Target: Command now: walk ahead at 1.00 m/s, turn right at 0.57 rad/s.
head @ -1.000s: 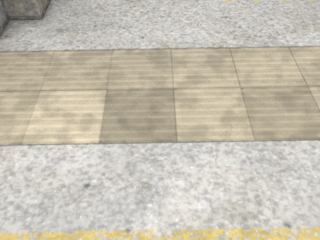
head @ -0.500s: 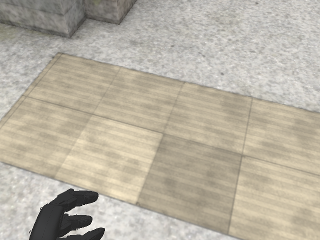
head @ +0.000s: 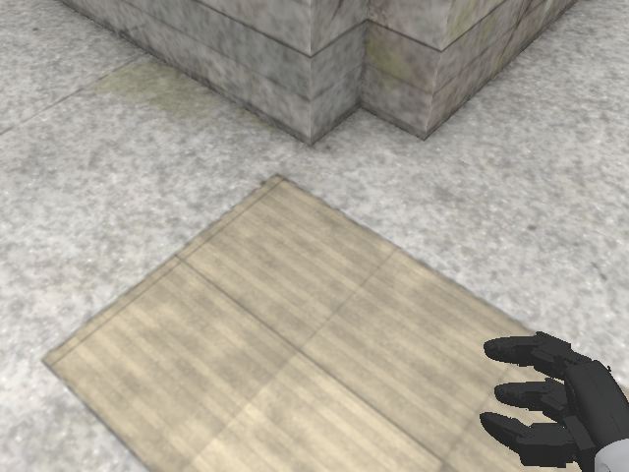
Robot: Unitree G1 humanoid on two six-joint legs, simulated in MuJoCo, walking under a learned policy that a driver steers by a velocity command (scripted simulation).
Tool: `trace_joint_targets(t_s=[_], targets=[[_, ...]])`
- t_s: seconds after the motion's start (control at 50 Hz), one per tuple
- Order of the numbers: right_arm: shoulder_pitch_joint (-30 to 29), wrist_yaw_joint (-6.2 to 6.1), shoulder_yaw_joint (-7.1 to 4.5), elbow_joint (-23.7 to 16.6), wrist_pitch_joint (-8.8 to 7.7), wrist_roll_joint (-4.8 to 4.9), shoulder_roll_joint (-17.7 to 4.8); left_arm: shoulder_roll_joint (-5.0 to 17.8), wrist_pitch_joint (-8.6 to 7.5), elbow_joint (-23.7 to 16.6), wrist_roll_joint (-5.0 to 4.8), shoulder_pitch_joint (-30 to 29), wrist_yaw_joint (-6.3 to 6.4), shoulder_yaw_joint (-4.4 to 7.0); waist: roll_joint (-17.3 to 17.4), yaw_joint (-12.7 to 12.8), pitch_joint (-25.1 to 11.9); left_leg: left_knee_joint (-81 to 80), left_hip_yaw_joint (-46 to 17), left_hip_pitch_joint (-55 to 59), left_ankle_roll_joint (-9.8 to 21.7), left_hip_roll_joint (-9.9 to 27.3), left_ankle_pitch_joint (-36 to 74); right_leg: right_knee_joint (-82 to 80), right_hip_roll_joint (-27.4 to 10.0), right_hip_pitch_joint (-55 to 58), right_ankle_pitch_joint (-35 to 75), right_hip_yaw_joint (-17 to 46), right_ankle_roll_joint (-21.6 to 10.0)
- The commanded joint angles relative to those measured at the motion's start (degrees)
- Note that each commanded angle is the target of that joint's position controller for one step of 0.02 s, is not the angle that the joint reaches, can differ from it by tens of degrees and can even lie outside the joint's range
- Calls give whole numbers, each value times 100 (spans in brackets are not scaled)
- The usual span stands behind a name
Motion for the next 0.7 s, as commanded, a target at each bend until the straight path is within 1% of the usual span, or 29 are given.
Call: trace_joint_targets(t_s=[0.02, 0.04, 0.06, 0.08, 0.1, 0.12, 0.14, 0.16, 0.2, 0.24, 0.28, 0.32, 0.34, 0.36, 0.38, 0.4, 0.42, 0.44, 0.46, 0.48, 0.5, 0.52, 0.54, 0.56, 0.58, 0.6, 0.62, 0.66, 0.7], targets=[[2574, -319, -577, 439, -54, -138, -1276, 1142, -157, -640, -76, -1046, 0, 232, 15, -2032, -1025, -199, -341, 4594, 200, 392, -792, 2895, -317, -2935, 3558, 252, -621], [3321, -422, -694, 486, -72, -289, -1689, 272, -175, -839, -106, -869, 48, 50, 1143, -1962, -1800, -734, -2598, 5686, 398, 2208, -3024, 4914, 74, -4105, -265, -37, -566], [3170, -442, -745, 429, 20, -159, -1788, 431, -94, -1056, -199, -756, 74, 58, 1496, -1755, -2038, -1865, -4703, 5265, 724, 2732, -4138, 5929, 153, -4765, -265, -97, -627], [2609, -439, -669, 441, 34, -70, -1277, 607, 5, -1026, -70, -1207, 89, 97, 881, -1528, -996, -1918, -3978, 4548, 749, 2390, -4030, 6131, -228, -5144, 328, -136, -637], [2367, -408, -597, 474, -8, -7, -889, 549, 59, -1024, 22, -1551, 34, 86, 521, -1449, -391, -1878, -2982, 3912, 718, 2110, -2926, 5931, -404, -5164, 620, -205, -592], [2252, -384, -570, 540, -43, -19, -728, 465, 122, -980, 50, -1635, -22, 87, 421, -1278, -122, -1992, -2291, 3448, 625, 1864, -1996, 5767, -521, -4983, 712, -203, -521], [2265, -391, -537, 641, -84, 20, -606, 367, 213, -958, 109, -1626, -73, 89, 468, -1107, 79, -2121, -1717, 3091, 535, 1667, -1456, 5653, -620, -4838, 723, -187, -462], [2315, -378, -535, 759, -142, 84, -562, 251, 305, -1018, 144, -1694, -114, 70, 640, -988, 208, -2222, -1342, 2891, 504, 1652, -1033, 5540, -716, -4807, 731, -195, -410], [2480, -341, -526, 980, -243, 189, -440, 144, 423, -1244, 179, -2204, -178, 47, 522, -926, 424, -2390, -638, 2916, 441, 1575, 15, 5460, -807, -5144, 946, -270, -385], [2461, -333, -518, 1094, -298, 188, -391, 112, 440, -1510, 190, -2679, -254, 4, 479, -830, 502, -2516, 143, 2858, 346, 1402, 892, 5128, -798, -5235, 1507, -417, -400], [2279, -353, -541, 1155, -327, 167, -489, 140, 421, -1724, 152, -3093, -336, -56, 448, -722, 645, -2682, 897, 2595, 207, 1158, 1320, 4240, -734, -4844, 2170, -647, -468], [2387, -389, -581, 1248, -329, 163, -702, 165, 408, -1859, 150, -3536, -435, -119, 204, -790, 800, -2889, 1437, 2462, 94, 1025, 1928, 3164, -520, -4112, 2623, -1195, -647], [2501, -407, -598, 1298, -326, 163, -822, 203, 402, -1875, 148, -3648, -452, -127, 141, -805, 797, -2753, 1610, 2587, 40, 1001, 2994, 2835, -296, -3729, 2695, -1466, -761], [2691, -431, -629, 1326, -298, 162, -989, 288, 394, -1839, 142, -3604, -442, -112, 180, -777, 637, -2375, 1680, 2927, -17, 1020, 4470, 2693, -16, -3414, 2603, -1703, -860], [2786, -470, -677, 1317, -228, 150, -1199, 403, 388, -1769, 133, -3351, -411, -83, 352, -613, 400, -1811, 1695, 3271, -69, 1098, 5719, 2629, 212, -3096, 2325, -1824, -950], [2734, -514, -733, 1283, -127, 120, -1414, 572, 380, -1642, 132, -2807, -366, -23, 502, -262, 39, -942, 1664, 3429, -83, 1226, 6549, 2605, 393, -2509, 1990, -1812, -1054], [2525, -543, -786, 1202, -14, 82, -1585, 794, 370, -1384, 135, -1828, -305, 86, 605, 253, -458, 341, 1568, 3252, -19, 1365, 6915, 2621, 526, -1482, 1646, -1662, -1207], [2339, -528, -795, 1094, 69, 40, -1598, 1070, 354, -981, 148, -600, -188, 251, 440, 734, -1011, 2115, 1445, 2514, 29, 1332, 6105, 2319, 619, 49, 1343, -1295, -1383], [2455, -418, -709, 1147, 74, -35, -1157, 1366, 394, -852, 97, -659, -23, 397, -334, 404, -774, 4239, 1365, 1067, -83, 490, 880, 2137, 209, 885, 820, -526, -1541], [2987, -360, -517, 590, -13, 3, -529, 2093, 501, -1125, 226, -1301, 20, 513, -1627, -570, -1142, 6405, 838, -1159, -406, -238, -2391, 1668, -1147, 2062, 1404, 2429, -2424], [2293, -371, -510, 204, -170, 44, -927, 2097, 545, -1333, 148, -1099, 56, 574, -824, -77, -1774, 6442, -263, -1964, -348, -169, -1860, 333, -1508, 2328, 45, 3886, -2775], [1885, -368, -491, 148, -269, 44, -1042, 1831, 513, -1247, 108, -1241, 119, 529, -160, -220, -866, 5766, -395, -2087, -302, 155, -1437, -276, -1498, 1452, -302, 3806, -2474], [1895, -372, -474, 218, -279, 33, -1030, 1548, 460, -1172, 98, -1455, 142, 455, 308, -595, -184, 5091, -340, -1711, -303, 389, -1196, -379, -1311, 382, 74, 3324, -2216], [1926, -376, -436, 242, -198, -56, -946, 1422, 369, -1157, 80, -1614, 167, 403, 406, -854, 79, 4711, -362, -1263, -366, 517, -1292, -363, -1044, -456, 637, 2857, -2115], [2074, -372, -421, 287, -54, -132, -918, 1262, 286, -1187, 69, -1773, 183, 337, 497, -1087, 255, 4356, -367, -826, -462, 632, -1374, -421, -820, -1182, 979, 2446, -2076], [2089, -366, -409, 292, 82, -162, -859, 1129, 212, -1182, 48, -1814, 166, 281, 503, -1207, 341, 3990, -333, -551, -556, 715, -1537, -492, -618, -1715, 1158, 2147, -2066], [1960, -347, -387, 220, 166, -165, -774, 1099, 143, -1177, 32, -1821, 145, 266, 441, -1237, 418, 3519, -227, -382, -624, 755, -1562, -581, -442, -2107, 1273, 1880, -2047], [1157, -288, -308, -138, 194, -97, -595, 1120, 54, -1169, 30, -1809, 124, 283, 264, -1087, 701, 2398, 20, -137, -702, 721, -701, -785, -126, -2712, 1635, 1545, -1936], [634, -218, -229, -297, 167, 17, -425, 1168, 32, -1157, 19, -1735, 91, 333, 70, -864, 665, 1259, 101, 358, -650, 530, 553, -746, 122, -2797, 2076, 1346, -1661]])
